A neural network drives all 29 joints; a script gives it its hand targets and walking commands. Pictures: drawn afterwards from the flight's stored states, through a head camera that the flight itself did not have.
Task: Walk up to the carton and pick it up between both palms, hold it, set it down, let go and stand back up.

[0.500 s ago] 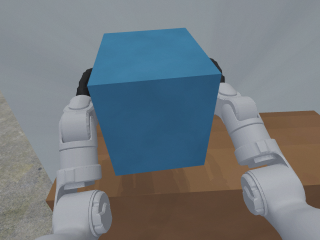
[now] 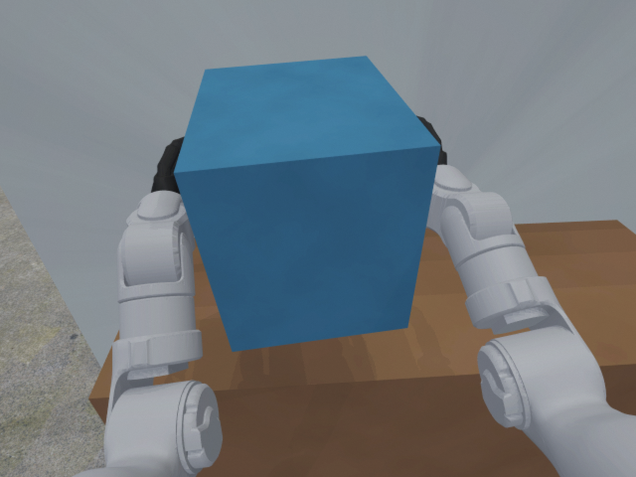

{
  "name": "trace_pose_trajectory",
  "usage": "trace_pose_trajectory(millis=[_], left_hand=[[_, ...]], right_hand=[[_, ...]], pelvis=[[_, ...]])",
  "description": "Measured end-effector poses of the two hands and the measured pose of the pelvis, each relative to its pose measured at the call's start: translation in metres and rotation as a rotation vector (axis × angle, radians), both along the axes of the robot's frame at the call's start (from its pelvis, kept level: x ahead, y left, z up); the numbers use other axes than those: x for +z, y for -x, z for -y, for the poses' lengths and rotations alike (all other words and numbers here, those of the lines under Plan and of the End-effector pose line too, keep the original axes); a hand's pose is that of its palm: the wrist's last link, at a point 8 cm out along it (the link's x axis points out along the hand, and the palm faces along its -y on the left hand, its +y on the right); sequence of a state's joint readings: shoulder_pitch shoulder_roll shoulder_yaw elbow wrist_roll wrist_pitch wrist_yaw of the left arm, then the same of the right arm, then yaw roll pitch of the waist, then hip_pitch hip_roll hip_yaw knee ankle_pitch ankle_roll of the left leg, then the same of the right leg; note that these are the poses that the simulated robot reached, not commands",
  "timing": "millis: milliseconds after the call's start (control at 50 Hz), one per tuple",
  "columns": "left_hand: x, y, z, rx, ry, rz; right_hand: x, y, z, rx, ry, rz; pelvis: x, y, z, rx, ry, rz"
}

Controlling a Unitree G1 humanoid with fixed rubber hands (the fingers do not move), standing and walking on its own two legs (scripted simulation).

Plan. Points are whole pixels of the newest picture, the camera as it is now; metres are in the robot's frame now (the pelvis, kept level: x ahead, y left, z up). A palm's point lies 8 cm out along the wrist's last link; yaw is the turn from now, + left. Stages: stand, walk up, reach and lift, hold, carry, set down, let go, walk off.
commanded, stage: hold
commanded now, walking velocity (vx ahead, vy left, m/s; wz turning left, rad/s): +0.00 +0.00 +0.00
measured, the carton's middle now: (303, 194) +0.38 +0.01 +0.24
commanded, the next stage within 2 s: none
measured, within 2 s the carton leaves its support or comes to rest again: neither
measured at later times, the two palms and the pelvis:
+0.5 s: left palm (171, 202) +0.36 +0.16 +0.25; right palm (428, 176) +0.37 -0.15 +0.26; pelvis +0.00 -0.01 +0.00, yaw +1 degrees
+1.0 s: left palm (172, 201) +0.36 +0.16 +0.25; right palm (429, 173) +0.37 -0.15 +0.27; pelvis +0.00 +0.00 +0.00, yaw +0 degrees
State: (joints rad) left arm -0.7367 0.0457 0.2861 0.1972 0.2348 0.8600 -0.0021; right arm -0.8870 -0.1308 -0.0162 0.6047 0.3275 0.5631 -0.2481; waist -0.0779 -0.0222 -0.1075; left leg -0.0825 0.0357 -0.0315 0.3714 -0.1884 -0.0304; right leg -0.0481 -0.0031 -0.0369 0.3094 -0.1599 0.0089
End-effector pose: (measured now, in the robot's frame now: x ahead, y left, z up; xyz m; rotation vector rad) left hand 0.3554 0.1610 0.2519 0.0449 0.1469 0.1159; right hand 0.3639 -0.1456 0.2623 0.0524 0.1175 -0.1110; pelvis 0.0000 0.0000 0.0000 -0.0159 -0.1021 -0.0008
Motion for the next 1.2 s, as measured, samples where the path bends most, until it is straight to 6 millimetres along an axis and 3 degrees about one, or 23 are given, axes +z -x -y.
trace_pose_trajectory(millis=[420,660,1200], left_hand=[[-0.003,-0.003,0.003,0.010,0.017,-0.004],[0.001,-0.002,-0.005,0.002,0.007,0.003],[0.003,-0.001,0.002,0.006,0.006,0.011]], right_hand=[[-0.002,-0.005,0.003,0.011,0.018,-0.004],[0.002,-0.003,-0.005,0.005,0.002,0.000],[0.003,-0.002,0.002,0.005,0.009,0.007]], pelvis=[[0.001,-0.002,0.008,0.011,-0.001,-0.006],[0.000,-0.001,0.002,0.010,0.000,-0.002],[0.001,-0.003,0.002,0.002,0.001,0.001]])
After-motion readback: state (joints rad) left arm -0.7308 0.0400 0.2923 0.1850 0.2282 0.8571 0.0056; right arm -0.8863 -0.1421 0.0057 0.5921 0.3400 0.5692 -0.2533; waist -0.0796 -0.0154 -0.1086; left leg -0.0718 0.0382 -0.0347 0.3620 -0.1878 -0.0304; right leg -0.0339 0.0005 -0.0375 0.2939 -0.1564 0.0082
